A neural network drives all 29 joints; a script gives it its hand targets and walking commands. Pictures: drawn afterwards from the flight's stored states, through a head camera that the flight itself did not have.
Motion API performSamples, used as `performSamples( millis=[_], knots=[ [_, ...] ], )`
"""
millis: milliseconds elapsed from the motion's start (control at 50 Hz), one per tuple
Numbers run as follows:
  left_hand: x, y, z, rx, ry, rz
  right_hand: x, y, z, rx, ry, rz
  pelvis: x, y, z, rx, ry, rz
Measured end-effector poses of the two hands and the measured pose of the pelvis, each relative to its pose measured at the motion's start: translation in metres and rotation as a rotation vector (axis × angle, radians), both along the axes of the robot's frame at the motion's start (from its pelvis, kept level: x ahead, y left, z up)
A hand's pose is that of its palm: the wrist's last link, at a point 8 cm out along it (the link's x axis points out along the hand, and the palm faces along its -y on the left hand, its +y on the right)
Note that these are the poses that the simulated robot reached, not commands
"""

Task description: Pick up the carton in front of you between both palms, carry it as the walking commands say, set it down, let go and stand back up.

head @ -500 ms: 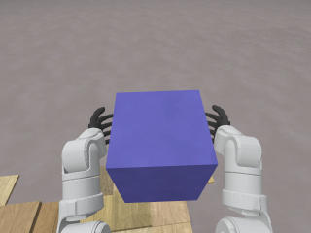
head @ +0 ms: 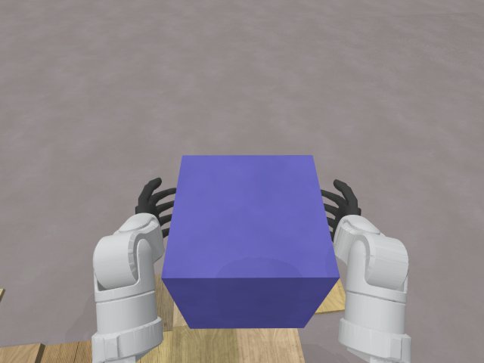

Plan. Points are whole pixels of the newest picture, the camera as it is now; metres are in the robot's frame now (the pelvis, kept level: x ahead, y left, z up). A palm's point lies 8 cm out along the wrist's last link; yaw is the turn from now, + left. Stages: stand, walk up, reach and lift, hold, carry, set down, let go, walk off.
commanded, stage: carry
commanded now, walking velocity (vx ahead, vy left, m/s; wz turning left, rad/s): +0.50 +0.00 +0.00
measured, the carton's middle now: (247, 247) +0.32 +0.00 +0.03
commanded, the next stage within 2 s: none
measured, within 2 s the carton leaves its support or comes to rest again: neither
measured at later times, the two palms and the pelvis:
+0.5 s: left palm (175, 130) +0.52 +0.14 +0.12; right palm (325, 126) +0.55 -0.15 +0.12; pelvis +0.31 -0.03 +0.01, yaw +4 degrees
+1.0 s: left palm (188, 66) +0.89 +0.17 +0.07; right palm (291, 67) +0.88 -0.13 +0.08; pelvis +0.66 +0.02 -0.02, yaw -1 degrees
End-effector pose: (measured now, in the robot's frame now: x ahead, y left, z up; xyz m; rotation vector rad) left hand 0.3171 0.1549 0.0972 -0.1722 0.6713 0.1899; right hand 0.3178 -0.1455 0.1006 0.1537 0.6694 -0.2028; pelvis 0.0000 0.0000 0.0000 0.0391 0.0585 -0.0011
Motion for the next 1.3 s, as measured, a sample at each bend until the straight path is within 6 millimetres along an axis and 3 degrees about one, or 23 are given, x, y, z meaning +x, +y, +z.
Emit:
performSamples(
  millis=[40,100,220,340,460,600,760,860,940,1000,1040,1160,1300],
  knots=[
    [0.008,-0.002,-0.013,-0.009,0.052,-0.016,0.0,-0.001,-0.014,-0.016,0.053,-0.008,0.018,0.007,0.008,-0.011,0.001,-0.007],
    [0.022,-0.006,-0.019,0.036,0.104,-0.09,0.006,-0.004,-0.019,-0.045,0.109,-0.009,0.044,0.014,0.022,-0.029,0.006,-0.016],
    [0.064,-0.007,-0.001,0.068,0.059,-0.134,0.043,-0.004,0.002,-0.073,0.068,-0.008,0.111,0.016,0.037,-0.053,0.021,-0.01],
    [0.115,-0.003,0.021,0.079,-0.026,-0.069,0.113,-0.001,0.021,-0.072,-0.021,0.053,0.195,0.004,0.032,-0.045,0.005,0.013],
    [0.182,-0.01,0.027,0.101,-0.09,0.015,0.203,-0.008,0.02,-0.061,-0.094,0.136,0.284,-0.02,0.01,-0.029,-0.042,0.066],
    [0.252,-0.02,0.031,0.113,0.005,0.045,0.283,-0.017,0.02,-0.039,-0.003,0.171,0.361,-0.034,0.026,-0.008,-0.026,0.059],
    [0.369,-0.03,0.041,0.126,-0.026,-0.026,0.378,-0.029,0.026,-0.028,-0.029,0.096,0.456,-0.028,0.032,0.003,0.0,0.04],
    [0.443,-0.019,0.023,0.115,-0.029,-0.04,0.449,-0.018,0.012,-0.038,-0.03,0.079,0.53,-0.014,0.018,-0.018,0.002,0.026],
    [0.508,0.001,-0.005,0.093,-0.003,-0.041,0.514,0.002,-0.01,-0.052,-0.002,0.076,0.602,0.002,0.0,-0.056,-0.014,0.014],
    [0.568,0.014,-0.026,0.067,0.001,-0.062,0.567,0.015,-0.025,-0.08,0.007,0.057,0.661,0.018,-0.016,-0.075,-0.045,-0.015],
    [0.607,0.018,-0.036,0.047,0.019,-0.079,0.6,0.019,-0.031,-0.109,0.026,0.048,0.686,0.025,-0.019,-0.05,-0.04,-0.012],
    [0.709,0.027,-0.03,0.062,0.023,-0.117,0.691,0.028,-0.027,-0.088,0.032,0.006,0.762,0.045,-0.01,-0.044,-0.021,-0.009],
    [0.837,0.047,-0.018,0.039,-0.018,-0.054,0.831,0.048,-0.015,-0.061,-0.013,0.024,0.864,0.056,-0.006,-0.061,0.0,0.018]
  ],
)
